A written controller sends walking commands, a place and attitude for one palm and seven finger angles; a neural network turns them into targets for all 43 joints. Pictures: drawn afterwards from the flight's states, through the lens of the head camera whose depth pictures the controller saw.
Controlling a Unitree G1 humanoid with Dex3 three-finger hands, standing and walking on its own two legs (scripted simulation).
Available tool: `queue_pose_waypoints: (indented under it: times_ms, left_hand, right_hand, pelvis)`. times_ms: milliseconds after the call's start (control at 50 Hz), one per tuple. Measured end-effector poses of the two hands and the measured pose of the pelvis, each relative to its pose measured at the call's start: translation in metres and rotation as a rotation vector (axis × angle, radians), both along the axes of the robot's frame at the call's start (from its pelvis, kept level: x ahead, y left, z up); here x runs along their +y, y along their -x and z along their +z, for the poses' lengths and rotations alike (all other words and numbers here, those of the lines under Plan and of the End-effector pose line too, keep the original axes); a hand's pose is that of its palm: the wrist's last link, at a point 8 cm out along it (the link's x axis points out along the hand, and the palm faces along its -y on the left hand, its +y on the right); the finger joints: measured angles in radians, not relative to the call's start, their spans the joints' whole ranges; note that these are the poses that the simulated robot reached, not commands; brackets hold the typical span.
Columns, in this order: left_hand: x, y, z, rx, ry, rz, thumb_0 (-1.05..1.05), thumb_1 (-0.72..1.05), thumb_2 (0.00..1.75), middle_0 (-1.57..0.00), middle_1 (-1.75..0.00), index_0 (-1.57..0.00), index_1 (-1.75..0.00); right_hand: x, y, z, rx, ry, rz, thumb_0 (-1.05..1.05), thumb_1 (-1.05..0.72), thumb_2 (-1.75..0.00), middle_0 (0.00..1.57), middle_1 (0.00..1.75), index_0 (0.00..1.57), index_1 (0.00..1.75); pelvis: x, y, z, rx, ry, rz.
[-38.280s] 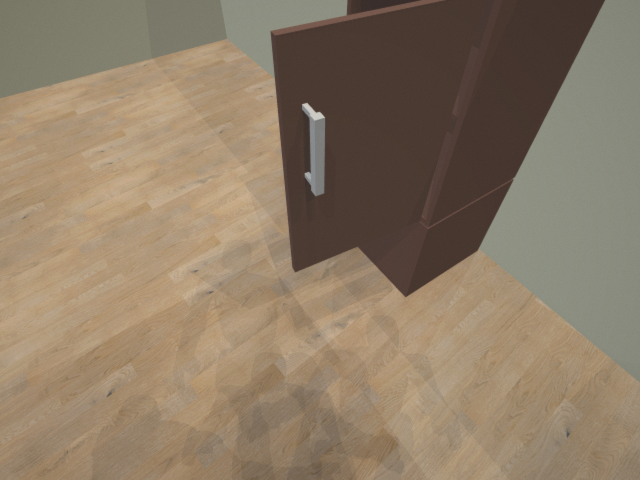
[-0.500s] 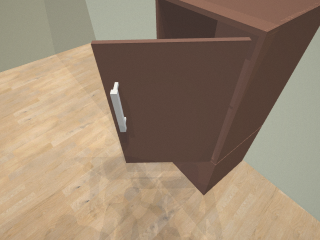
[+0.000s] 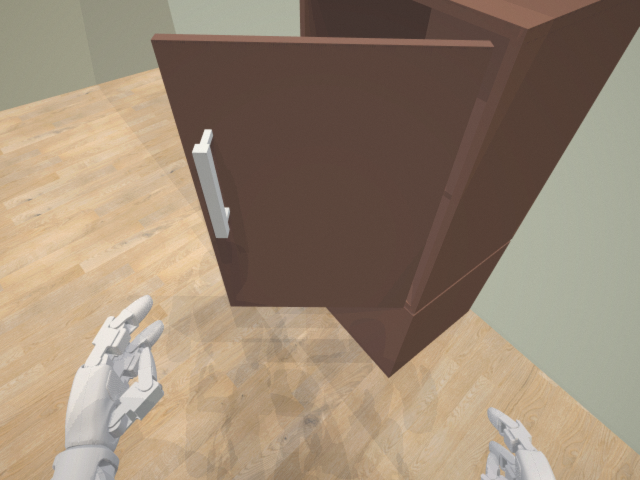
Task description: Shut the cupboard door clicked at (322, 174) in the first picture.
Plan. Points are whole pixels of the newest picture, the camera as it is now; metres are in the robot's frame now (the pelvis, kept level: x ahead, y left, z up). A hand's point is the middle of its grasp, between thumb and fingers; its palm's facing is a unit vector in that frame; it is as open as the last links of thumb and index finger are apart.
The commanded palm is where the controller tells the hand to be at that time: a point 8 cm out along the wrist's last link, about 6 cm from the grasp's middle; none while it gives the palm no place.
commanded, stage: raise the hand and make a fist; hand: left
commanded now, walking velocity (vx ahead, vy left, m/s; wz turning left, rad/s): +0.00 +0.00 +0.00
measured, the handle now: (215, 187) +0.51 +0.18 +0.08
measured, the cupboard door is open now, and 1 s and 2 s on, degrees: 52 52 52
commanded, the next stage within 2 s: bring the fist close to the handle in 1.68 s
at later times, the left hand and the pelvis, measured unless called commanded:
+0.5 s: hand (161, 418) +0.19 +0.19 +0.02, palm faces +0.01 -1.00 -0.03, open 4.6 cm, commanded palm +0.16 +0.24 +0.03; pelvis -0.02 -0.02 -0.04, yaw +1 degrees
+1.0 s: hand (134, 397) +0.20 +0.21 +0.06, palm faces +0.04 -1.00 -0.04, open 3.1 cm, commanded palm +0.18 +0.26 +0.07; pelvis -0.01 +0.01 -0.02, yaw +1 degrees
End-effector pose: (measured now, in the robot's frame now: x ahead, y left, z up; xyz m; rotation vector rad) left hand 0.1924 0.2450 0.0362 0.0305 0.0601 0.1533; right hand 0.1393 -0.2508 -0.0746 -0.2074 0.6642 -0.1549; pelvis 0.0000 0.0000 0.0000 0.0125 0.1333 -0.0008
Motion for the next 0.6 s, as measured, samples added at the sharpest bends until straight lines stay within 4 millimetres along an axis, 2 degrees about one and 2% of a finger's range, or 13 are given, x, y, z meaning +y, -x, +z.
queue_pose_waypoints:
  times_ms: [60, 120, 160, 200, 240, 280, 340, 440, 520, 600]
  left_hand:
    - [-0.007, 0.016, -0.016, -0.097, -0.017, -0.112, 0.00, 0.91, 0.90, -0.31, -0.43, -0.31, -0.42]
    - [-0.005, 0.045, -0.046, -0.017, 0.021, -0.116, 0.00, 0.90, 0.90, -0.36, -0.48, -0.37, -0.48]
    - [0.000, 0.064, -0.058, 0.034, 0.039, -0.069, 0.01, 0.90, 0.90, -0.40, -0.52, -0.40, -0.51]
    - [0.003, 0.077, -0.059, 0.040, 0.030, -0.023, 0.01, 0.90, 0.90, -0.43, -0.56, -0.44, -0.55]
    - [0.004, 0.082, -0.051, 0.004, 0.004, -0.006, 0.01, 0.90, 0.90, -0.47, -0.59, -0.47, -0.59]
    - [0.001, 0.077, -0.040, -0.049, -0.018, -0.026, 0.02, 0.90, 0.90, -0.50, -0.63, -0.51, -0.63]
    - [-0.006, 0.058, -0.028, -0.088, -0.022, -0.100, 0.02, 0.90, 0.90, -0.56, -0.69, -0.56, -0.69]
    - [-0.009, 0.027, -0.022, 0.000, 0.009, -0.164, 0.01, 0.90, 0.90, -0.65, -0.79, -0.65, -0.79]
    - [-0.002, 0.019, -0.013, 0.039, 0.009, -0.125, 0.01, 0.90, 0.90, -0.72, -0.87, -0.73, -0.87]
    - [0.004, 0.021, -0.003, 0.014, -0.007, -0.100, 0.01, 0.90, 0.90, -0.79, -0.95, -0.80, -0.95]
  right_hand:
    - [-0.011, -0.028, 0.000, -0.108, 0.028, 0.043, 0.01, -0.90, -0.90, 0.20, 0.30, 0.20, 0.30]
    - [-0.017, -0.050, -0.003, -0.182, 0.049, 0.077, 0.01, -0.90, -0.90, 0.20, 0.30, 0.20, 0.30]
    - [-0.016, -0.059, -0.006, -0.213, 0.058, 0.095, 0.01, -0.90, -0.90, 0.19, 0.30, 0.20, 0.30]
    - [-0.012, -0.064, -0.011, -0.226, 0.060, 0.113, 0.01, -0.90, -0.90, 0.19, 0.30, 0.20, 0.30]
    - [-0.006, -0.064, -0.017, -0.218, 0.057, 0.132, 0.01, -0.90, -0.90, 0.19, 0.30, 0.20, 0.30]
    - [0.001, -0.060, -0.025, -0.195, 0.047, 0.145, 0.01, -0.90, -0.90, 0.19, 0.30, 0.20, 0.30]
    - [0.011, -0.046, -0.037, -0.142, 0.015, 0.139, 0.01, -0.90, -0.90, 0.20, 0.30, 0.20, 0.30]
    - [0.019, -0.013, -0.047, -0.044, -0.044, 0.066, 0.01, -0.90, -0.90, 0.20, 0.30, 0.20, 0.30]
    - [0.018, 0.009, -0.044, 0.014, -0.053, 0.008, 0.01, -0.90, -0.90, 0.20, 0.30, 0.20, 0.30]
    - [0.013, 0.019, -0.039, 0.047, -0.023, -0.005, 0.01, -0.90, -0.90, 0.20, 0.30, 0.20, 0.30]
  pelvis:
    - [-0.010, 0.012, -0.024, 0.052, -0.004, -0.005]
    - [-0.017, 0.021, -0.044, 0.073, 0.000, 0.004]
    - [-0.020, 0.024, -0.052, 0.082, 0.009, 0.013]
    - [-0.022, 0.026, -0.058, 0.083, 0.021, 0.023]
    - [-0.024, 0.028, -0.061, 0.081, 0.034, 0.032]
    - [-0.026, 0.030, -0.062, 0.079, 0.044, 0.038]
    - [-0.026, 0.032, -0.061, 0.078, 0.055, 0.042]
    - [-0.021, 0.028, -0.049, 0.076, 0.049, 0.031]
    - [-0.014, 0.021, -0.038, 0.075, 0.039, 0.017]
    - [-0.006, 0.015, -0.032, 0.072, 0.037, 0.013]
